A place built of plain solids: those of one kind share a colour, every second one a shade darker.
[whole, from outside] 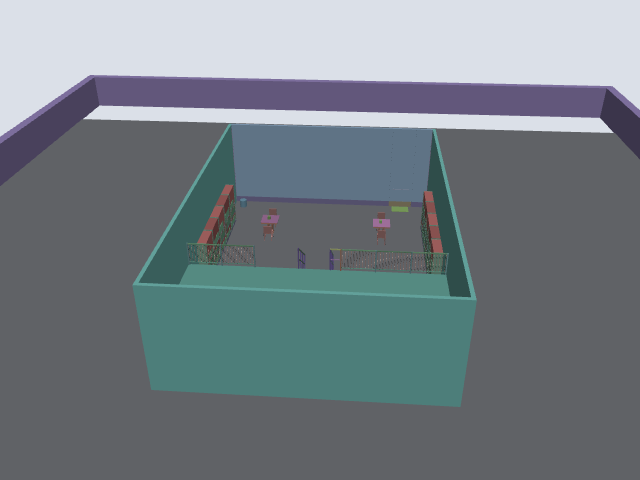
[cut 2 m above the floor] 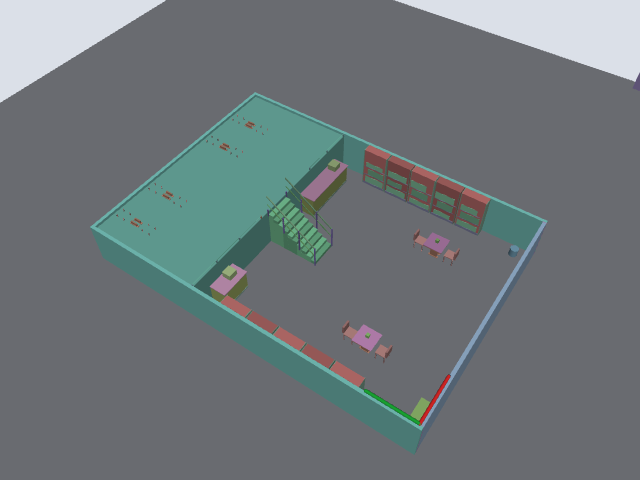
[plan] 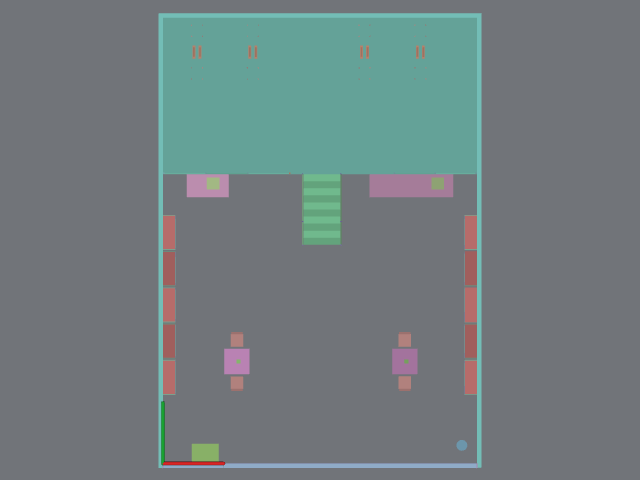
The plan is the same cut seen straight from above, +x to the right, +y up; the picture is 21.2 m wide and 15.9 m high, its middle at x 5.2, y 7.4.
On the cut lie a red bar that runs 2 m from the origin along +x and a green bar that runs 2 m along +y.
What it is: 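A tea room at street level behind a glazed front, one room two levels high, with a raised rear level reached by one straight flight, fitted out in the 1990s to 2020s; 10.4 x 14.8 m, 4.42 m high throughout; its front glazed onto the street; the raised level 1.87 m over the floor, over the rear 5.2 m, open to the hall behind a guard 1.0 m high along its edge; a flight of 11 risers of 0.170 m, one straight run, free in the room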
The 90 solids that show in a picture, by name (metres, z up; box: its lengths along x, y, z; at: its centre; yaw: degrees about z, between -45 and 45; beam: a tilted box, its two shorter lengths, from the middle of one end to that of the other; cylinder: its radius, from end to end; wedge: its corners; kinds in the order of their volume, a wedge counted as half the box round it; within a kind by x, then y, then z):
{
 "upper_1": {"box": [10.5, 5.23, 1.92], "at": [5.2, 12.2, 0.91]},
 "street_hedge_1": {"box": [0.6, 15.85, 2.25], "at": [-14.4, -8.07, 1.07]},
 "street_hedge_2": {"box": [39.8, 0.6, 2.25], "at": [5.2, -16.3, 1.07]},
 "street_hedge_3": {"box": [0.6, 15.85, 2.25], "at": [24.8, -8.07, 1.07]},
 "wall_1": {"box": [0.15, 15.06, 4.47], "at": [-0.07, 7.38, 2.19]},
 "wall_2": {"box": [10.7, 0.15, 4.47], "at": [5.2, 14.84, 2.19]},
 "wall_3": {"box": [0.15, 15.06, 4.47], "at": [10.47, 7.38, 2.19]},
 "shelves_body_1": {"box": [0.4, 1.16, 2.1], "at": [0.2, 2.85, 1.0]},
 "shelves_body_2": {"box": [0.4, 1.16, 2.1], "at": [0.2, 4.05, 1.0]},
 "shelves_body_3": {"box": [0.4, 1.16, 2.1], "at": [0.2, 5.25, 1.0]},
 "shelves_body_4": {"box": [0.4, 1.16, 2.1], "at": [0.2, 6.45, 1.0]},
 "shelves_body_5": {"box": [0.4, 1.16, 2.1], "at": [0.2, 7.65, 1.0]},
 "shelves_body_6": {"box": [0.4, 1.16, 2.1], "at": [10.2, 2.85, 1.0]},
 "shelves_body_7": {"box": [0.4, 1.16, 2.1], "at": [10.2, 4.05, 1.0]},
 "shelves_body_8": {"box": [0.4, 1.16, 2.1], "at": [10.2, 5.25, 1.0]},
 "shelves_body_9": {"box": [0.4, 1.16, 2.1], "at": [10.2, 6.45, 1.0]},
 "shelves_body_10": {"box": [0.4, 1.16, 2.1], "at": [10.2, 7.65, 1.0]},
 "window_wall_1": {"box": [0.8, 0.15, 4.47], "at": [0.4, -0.07, 2.19]},
 "window_wall_2": {"box": [1.2, 0.15, 4.47], "at": [1.4, -0.07, 2.19]},
 "window_wall_3": {"box": [8.4, 0.15, 4.47], "at": [6.2, -0.07, 2.19]},
 "stair_step_1": {"box": [1.22, 0.47, 0.22], "at": [5.26, 7.47, 0.06]},
 "stair_step_2": {"box": [1.22, 0.47, 0.39], "at": [5.26, 7.71, 0.14]},
 "stair_step_3": {"box": [1.22, 0.47, 0.56], "at": [5.26, 7.94, 0.23]},
 "stair_step_4": {"box": [1.22, 0.47, 0.73], "at": [5.26, 8.18, 0.32]},
 "stair_step_5": {"box": [1.22, 0.47, 0.9], "at": [5.26, 8.41, 0.4]},
 "stair_step_6": {"box": [1.22, 0.47, 1.07], "at": [5.26, 8.64, 0.48]},
 "stair_step_7": {"box": [1.22, 0.47, 1.24], "at": [5.26, 8.88, 0.57]},
 "stair_step_8": {"box": [1.22, 0.47, 1.41], "at": [5.26, 9.11, 0.66]},
 "stair_step_9": {"box": [1.22, 0.47, 1.58], "at": [5.26, 9.35, 0.74]},
 "stair_step_10": {"box": [1.22, 0.53, 1.75], "at": [5.26, 9.61, 0.82]},
 "counter_1": {"box": [1.36, 0.7, 1.05], "at": [1.48, 9.22, 0.47]},
 "counter_2": {"box": [2.74, 0.7, 1.05], "at": [8.23, 9.22, 0.47]},
 "shelves_goods_1": {"box": [0.41, 0.89, 0.38], "at": [10.2, 2.83, 0.8]},
 "shelves_goods_2": {"box": [0.41, 0.95, 0.32], "at": [10.2, 2.88, 0.29]},
 "shelves_goods_3": {"box": [0.41, 0.77, 0.32], "at": [10.2, 2.94, 1.25]},
 "shelves_goods_4": {"box": [0.41, 0.76, 0.39], "at": [10.2, 4.03, 0.8]},
 "shelves_goods_5": {"box": [0.41, 0.79, 0.26], "at": [10.2, 4.1, 0.26]},
 "shelves_goods_6": {"box": [0.41, 0.91, 0.39], "at": [10.2, 4.1, 1.28]},
 "shelves_goods_7": {"box": [0.41, 1.0, 0.28], "at": [10.2, 5.24, 0.27]},
 "shelves_goods_8": {"box": [0.41, 0.8, 0.38], "at": [10.2, 5.28, 0.8]},
 "shelves_goods_9": {"box": [0.41, 0.77, 0.39], "at": [10.2, 5.39, 1.28]},
 "shelves_goods_10": {"box": [0.41, 0.97, 0.34], "at": [10.2, 6.46, 0.3]},
 "shelves_goods_11": {"box": [0.41, 0.95, 0.35], "at": [10.2, 6.47, 1.26]},
 "shelves_goods_12": {"box": [0.41, 0.75, 0.29], "at": [10.2, 6.56, 0.75]},
 "shelves_goods_13": {"box": [0.41, 0.83, 0.36], "at": [10.2, 7.57, 0.79]},
 "shelves_goods_14": {"box": [0.41, 0.94, 0.37], "at": [10.2, 7.62, 0.31]},
 "shelves_goods_15": {"box": [0.41, 0.87, 0.25], "at": [10.2, 7.66, 1.21]},
 "shelves_shelf_1": {"box": [0.41, 1.1, 0.18], "at": [10.19, 2.85, 0.04]},
 "shelves_shelf_2": {"box": [0.41, 1.1, 0.18], "at": [10.19, 4.05, 0.04]},
 "shelves_shelf_3": {"box": [0.41, 1.1, 0.18], "at": [10.19, 5.25, 0.04]},
 "shelves_shelf_4": {"box": [0.41, 1.1, 0.18], "at": [10.19, 6.45, 0.04]},
 "shelves_shelf_5": {"box": [0.41, 1.1, 0.18], "at": [10.19, 7.65, 0.04]},
 "stair_guard_rail_1": {"wedge": [[4.6, 7.24, 1.07], [4.6, 7.24, 1.13], [4.6, 9.58, 2.77], [4.6, 9.58, 2.83], [4.65, 7.24, 1.07], [4.65, 7.24, 1.13], [4.65, 9.58, 2.77], [4.65, 9.58, 2.83]]},
 "stair_guard_rail_2": {"wedge": [[5.87, 7.24, 1.07], [5.87, 7.24, 1.13], [5.87, 9.58, 2.77], [5.87, 9.58, 2.83], [5.92, 7.24, 1.07], [5.92, 7.24, 1.13], [5.92, 9.58, 2.77], [5.92, 9.58, 2.83]]},
 "stallriser_1": {"box": [0.8, 0.05, 0.35], "at": [0.4, -0.02, 0.12]},
 "stallriser_2": {"box": [8.4, 0.05, 0.35], "at": [6.2, -0.02, 0.12]},
 "shelves_cheek_1": {"box": [0.41, 0.032, 2.1], "at": [0.21, 8.21, 1.0]},
 "shelves_cheek_2": {"box": [0.41, 0.032, 2.1], "at": [10.19, 2.29, 1.0]},
 "shelves_cheek_3": {"box": [0.41, 0.032, 2.1], "at": [10.19, 4.68, 1.0]},
 "shelves_cheek_4": {"box": [0.41, 0.032, 2.1], "at": [10.19, 7.08, 1.0]},
 "shelves_cheek_5": {"box": [0.41, 0.032, 2.1], "at": [10.19, 8.21, 1.0]},
 "counter_top_1": {"box": [1.4, 0.78, 0.04], "at": [1.48, 9.2, 1.02]},
 "counter_top_2": {"box": [2.78, 0.78, 0.04], "at": [8.23, 9.2, 1.02]},
 "stair_guard_low_1": {"wedge": [[4.61, 7.24, 0.6], [4.61, 7.24, 0.64], [4.61, 9.58, 2.3], [4.61, 9.58, 2.34], [4.64, 7.24, 0.6], [4.64, 7.24, 0.64], [4.64, 9.58, 2.3], [4.64, 9.58, 2.34]]},
 "stair_guard_low_2": {"wedge": [[5.88, 7.24, 0.6], [5.88, 7.24, 0.64], [5.88, 9.58, 2.3], [5.88, 9.58, 2.34], [5.91, 7.24, 0.6], [5.91, 7.24, 0.64], [5.91, 9.58, 2.3], [5.91, 9.58, 2.34]]},
 "till_1": {"box": [0.42, 0.4, 0.28], "at": [1.66, 9.27, 1.18]},
 "till_2": {"box": [0.42, 0.4, 0.28], "at": [9.1, 9.27, 1.18]},
 "side_chair_1": {"box": [0.38, 0.08, 0.38], "at": [2.45, 2.44, 0.65]},
 "side_chair_2": {"box": [0.42, 0.42, 0.04], "at": [2.45, 2.67, 0.43]},
 "side_chair_3": {"box": [0.42, 0.42, 0.04], "at": [2.45, 4.08, 0.43]},
 "side_chair_4": {"box": [0.38, 0.08, 0.38], "at": [2.45, 4.32, 0.65]},
 "side_chair_5": {"box": [0.38, 0.08, 0.38], "at": [8.01, 2.44, 0.65]},
 "side_chair_6": {"box": [0.42, 0.42, 0.04], "at": [8.01, 2.67, 0.43]},
 "side_chair_7": {"box": [0.42, 0.42, 0.04], "at": [8.01, 4.08, 0.43]},
 "side_chair_8": {"box": [0.38, 0.08, 0.38], "at": [8.01, 4.32, 0.65]},
 "plant_pot_1": {"cylinder": 0.18, "from": [9.9, 0.6, 0.0], "to": [9.9, 0.6, 0.38]},
 "door_mat_1": {"box": [0.9, 0.6, 0.07], "at": [1.4, 0.35, -0.02]},
 "street_door_kick_1": {"box": [1.2, 0.05, 0.35], "at": [1.4, -0.02, 0.12]},
 "cloth_1": {"box": [0.84, 0.84, 0.012], "at": [2.45, 3.38, 0.75]},
 "cloth_2": {"box": [0.84, 0.84, 0.012], "at": [8.01, 3.38, 0.75]},
 "upper_guard_rail_1": {"box": [1.39, 0.044, 0.044], "at": [0.72, 9.61, 2.85]},
 "upper_guard_rail_2": {"box": [1.39, 0.044, 0.044], "at": [2.12, 9.61, 2.85]},
 "upper_guard_rail_3": {"box": [1.39, 0.044, 0.044], "at": [3.5, 9.61, 2.85]},
 "upper_guard_rail_4": {"box": [1.35, 0.044, 0.044], "at": [8.35, 9.61, 2.85]},
 "upper_guard_rail_5": {"box": [1.35, 0.044, 0.044], "at": [9.7, 9.61, 2.85]},
 "counter_kick_1": {"box": [2.74, 0.012, 0.15], "at": [8.23, 8.86, 0.03]},
 "upper_guard_low_1": {"box": [1.39, 0.024, 0.024], "at": [0.72, 9.61, 2.0]},
 "upper_guard_low_2": {"box": [1.39, 0.024, 0.024], "at": [2.12, 9.61, 2.0]},
 "upper_guard_low_3": {"box": [1.39, 0.024, 0.024], "at": [3.5, 9.61, 2.0]},
 "upper_guard_low_4": {"box": [1.35, 0.024, 0.024], "at": [8.35, 9.61, 2.0]}
}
